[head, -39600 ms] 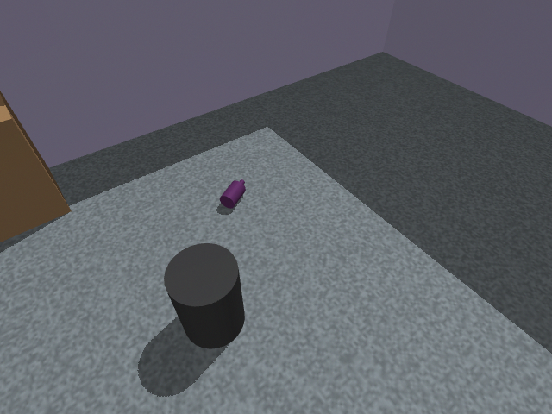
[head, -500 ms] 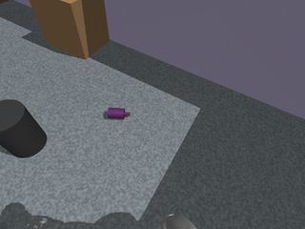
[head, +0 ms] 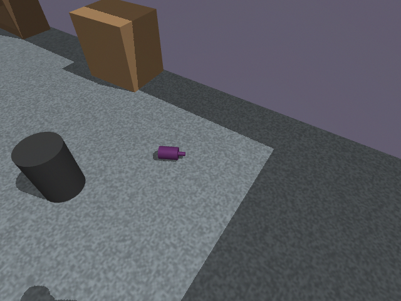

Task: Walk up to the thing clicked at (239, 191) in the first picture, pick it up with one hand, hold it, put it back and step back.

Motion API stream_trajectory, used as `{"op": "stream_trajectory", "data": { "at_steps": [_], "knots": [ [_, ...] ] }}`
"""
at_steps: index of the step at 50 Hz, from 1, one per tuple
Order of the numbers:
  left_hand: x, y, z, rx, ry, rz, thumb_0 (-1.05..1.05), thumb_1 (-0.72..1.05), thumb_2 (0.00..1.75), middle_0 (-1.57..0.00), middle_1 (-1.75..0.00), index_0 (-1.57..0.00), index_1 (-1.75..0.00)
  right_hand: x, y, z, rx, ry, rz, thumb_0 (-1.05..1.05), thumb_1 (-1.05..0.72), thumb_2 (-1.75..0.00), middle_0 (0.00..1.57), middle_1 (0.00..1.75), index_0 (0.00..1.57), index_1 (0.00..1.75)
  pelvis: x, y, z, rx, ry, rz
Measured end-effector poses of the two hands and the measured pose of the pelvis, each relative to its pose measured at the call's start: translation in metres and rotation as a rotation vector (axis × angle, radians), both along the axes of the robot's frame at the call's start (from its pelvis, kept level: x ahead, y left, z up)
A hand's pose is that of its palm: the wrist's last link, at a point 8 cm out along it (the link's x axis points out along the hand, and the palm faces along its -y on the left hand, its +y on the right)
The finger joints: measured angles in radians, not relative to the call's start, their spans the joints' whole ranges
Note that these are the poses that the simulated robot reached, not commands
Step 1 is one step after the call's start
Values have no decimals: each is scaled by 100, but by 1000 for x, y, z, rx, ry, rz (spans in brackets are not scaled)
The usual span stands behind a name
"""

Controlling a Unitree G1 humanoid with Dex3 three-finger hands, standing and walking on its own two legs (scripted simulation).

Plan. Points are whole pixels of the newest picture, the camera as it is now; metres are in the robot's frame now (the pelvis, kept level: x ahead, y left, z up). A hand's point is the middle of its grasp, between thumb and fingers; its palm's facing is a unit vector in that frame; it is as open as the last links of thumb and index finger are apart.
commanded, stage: step back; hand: left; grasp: from above
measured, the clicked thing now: (172, 153) +1.10 +0.21 -0.72
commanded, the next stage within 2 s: stand in 0.78 s
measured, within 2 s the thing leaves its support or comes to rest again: neither
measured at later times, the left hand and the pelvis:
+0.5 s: hand out of the picture +0.12 +0.25 -0.14, palm faces +0.04 -0.93 -0.36, open 7.4 cm; pelvis +0.03 -0.01 +0.00, yaw +2 degrees
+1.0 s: hand out of the picture +0.14 +0.26 -0.13, palm faces +0.00 -0.94 -0.34, open 7.4 cm; pelvis +0.05 +0.00 +0.02, yaw +0 degrees
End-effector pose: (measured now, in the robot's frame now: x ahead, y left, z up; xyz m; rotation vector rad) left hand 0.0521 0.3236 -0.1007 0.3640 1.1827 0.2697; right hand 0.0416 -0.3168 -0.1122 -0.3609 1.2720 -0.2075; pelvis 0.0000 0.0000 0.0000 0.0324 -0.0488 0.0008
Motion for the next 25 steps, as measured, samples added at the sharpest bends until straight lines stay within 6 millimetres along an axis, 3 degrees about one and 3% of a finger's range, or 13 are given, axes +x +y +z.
{"op": "stream_trajectory", "data": {
  "at_steps": [5, 11, 14, 19, 25],
  "knots": [
    [8, 2, 0, -17, 20, -12, 1, 90, 90, -20, -30, -21, -30, 1, 11, 11, 13, -59, -6, 0, -90, -90, 20, 30, 21, 30, 1, 1, 6, -16, 5, -5],
    [34, -12, 4, -21, -26, -44, 1, 90, 90, -20, -30, -21, -30, 6, -3, 11, 9, -72, -19, 0, -90, -90, 20, 30, 21, 30, 8, -10, 6, -26, 2, -9],
    [43, -23, 2, -10, -64, -40, 1, 90, 90, -20, -30, -21, -30, 16, -12, 1, 6, -64, -24, 0, -90, -90, 20, 30, 21, 30, 12, -17, 0, -45, -5, 0],
    [49, -35, 4, -33, -87, -21, 1, 90, 90, -20, -30, -21, -30, 37, -11, -1, 12, -54, 5, 0, -90, -90, 20, 30, 20, 30, 21, -18, 3, -37, -3, 18],
    [59, -26, -5, -57, -70, -5, 1, 90, 90, -21, -30, -21, -30, 55, 0, 0, 3, -47, 31, 0, -90, -90, 20, 30, 20, 30, 32, -7, 1, -20, 2, 32]
  ]
}}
